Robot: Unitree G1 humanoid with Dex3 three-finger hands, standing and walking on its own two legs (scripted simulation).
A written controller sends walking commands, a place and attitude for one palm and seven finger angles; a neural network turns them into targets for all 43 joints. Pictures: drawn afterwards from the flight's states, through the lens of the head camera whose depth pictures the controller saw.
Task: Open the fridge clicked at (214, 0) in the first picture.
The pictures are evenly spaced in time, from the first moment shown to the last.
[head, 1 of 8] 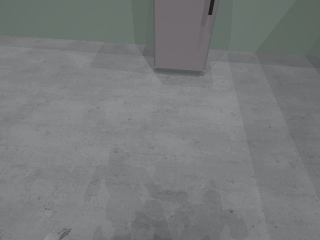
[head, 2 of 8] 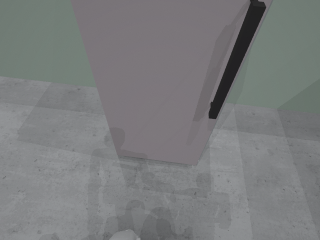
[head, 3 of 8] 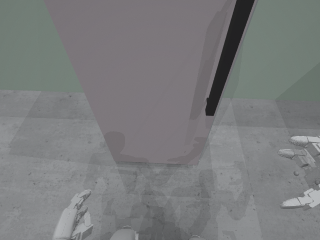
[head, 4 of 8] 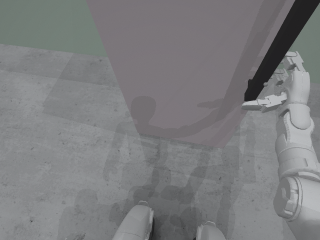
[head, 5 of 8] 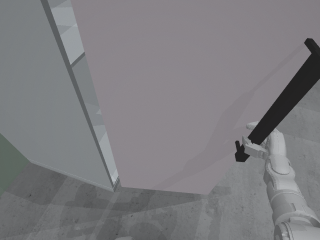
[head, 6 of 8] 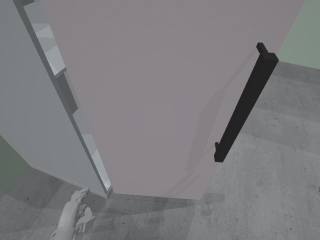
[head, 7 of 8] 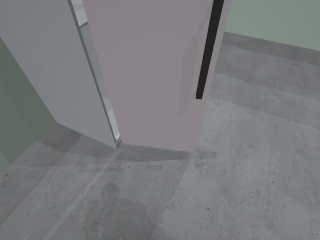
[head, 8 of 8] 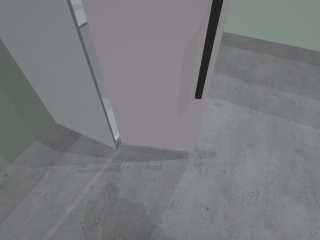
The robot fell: no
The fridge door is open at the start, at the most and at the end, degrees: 0 83 73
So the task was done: yes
